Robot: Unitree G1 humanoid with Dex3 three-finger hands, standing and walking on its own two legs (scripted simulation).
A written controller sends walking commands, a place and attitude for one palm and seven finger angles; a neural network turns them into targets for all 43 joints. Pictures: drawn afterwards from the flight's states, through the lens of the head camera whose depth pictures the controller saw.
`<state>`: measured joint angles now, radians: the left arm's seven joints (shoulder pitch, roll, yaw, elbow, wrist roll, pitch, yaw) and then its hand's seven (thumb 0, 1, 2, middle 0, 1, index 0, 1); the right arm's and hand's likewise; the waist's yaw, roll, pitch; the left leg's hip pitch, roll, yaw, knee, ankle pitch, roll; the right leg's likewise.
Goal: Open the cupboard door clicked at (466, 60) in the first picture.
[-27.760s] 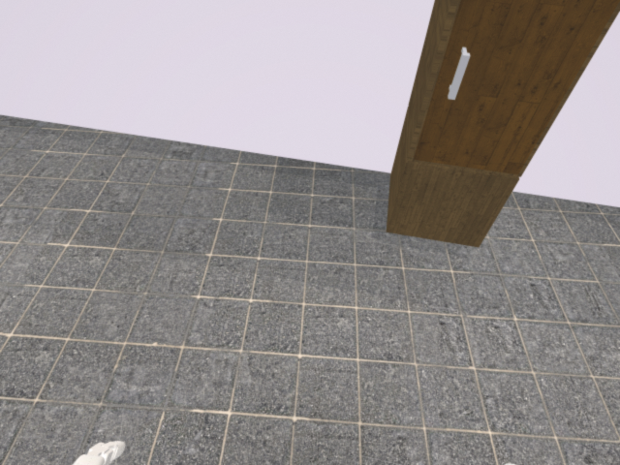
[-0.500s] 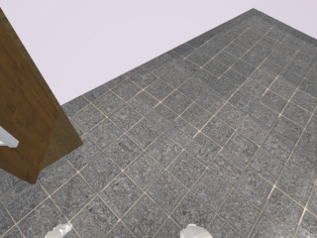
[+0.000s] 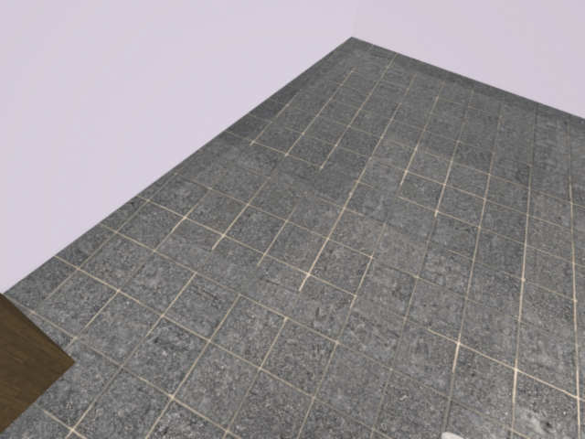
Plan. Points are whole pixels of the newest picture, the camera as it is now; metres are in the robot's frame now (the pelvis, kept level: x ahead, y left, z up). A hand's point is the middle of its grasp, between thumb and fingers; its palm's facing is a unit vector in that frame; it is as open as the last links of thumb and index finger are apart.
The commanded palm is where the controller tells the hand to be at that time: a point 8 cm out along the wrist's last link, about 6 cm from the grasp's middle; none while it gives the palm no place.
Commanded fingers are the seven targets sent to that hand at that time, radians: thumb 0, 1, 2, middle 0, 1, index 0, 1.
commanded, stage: walk to a spot facing it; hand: left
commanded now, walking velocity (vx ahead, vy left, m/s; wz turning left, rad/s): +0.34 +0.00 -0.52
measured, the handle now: out of the picture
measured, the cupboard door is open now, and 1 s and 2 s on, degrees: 51 51 51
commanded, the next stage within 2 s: turn to face it in 1.10 s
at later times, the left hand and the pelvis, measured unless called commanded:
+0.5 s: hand (275, 291) +0.40 +0.06 -0.16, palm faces -0.30 -0.93 -0.19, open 7.4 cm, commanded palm none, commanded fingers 0.00 0.90 0.90 -0.20 -0.30 -0.20 -0.30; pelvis +0.20 -0.07 -0.02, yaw -15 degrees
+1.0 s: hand (303, 317) +0.35 +0.00 -0.16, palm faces -0.16 -0.97 -0.17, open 7.3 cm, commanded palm none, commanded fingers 0.00 0.90 0.90 -0.20 -0.30 -0.20 -0.30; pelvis +0.43 -0.17 +0.00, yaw -17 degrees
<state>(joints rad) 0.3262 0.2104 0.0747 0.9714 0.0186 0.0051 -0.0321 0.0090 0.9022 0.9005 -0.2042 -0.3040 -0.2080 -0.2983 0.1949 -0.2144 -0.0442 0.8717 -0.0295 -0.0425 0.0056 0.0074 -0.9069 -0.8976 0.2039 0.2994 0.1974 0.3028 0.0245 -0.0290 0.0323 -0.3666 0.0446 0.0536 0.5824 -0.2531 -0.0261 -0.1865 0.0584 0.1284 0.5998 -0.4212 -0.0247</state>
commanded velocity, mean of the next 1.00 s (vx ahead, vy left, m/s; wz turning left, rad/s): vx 0.36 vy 0.00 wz -0.15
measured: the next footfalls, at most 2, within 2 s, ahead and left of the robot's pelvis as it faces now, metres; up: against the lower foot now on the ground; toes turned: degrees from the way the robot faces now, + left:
right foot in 0.46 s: +0.29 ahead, -0.15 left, +0.00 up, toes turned -21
left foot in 1.08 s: +0.61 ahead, -0.14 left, +0.00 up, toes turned -10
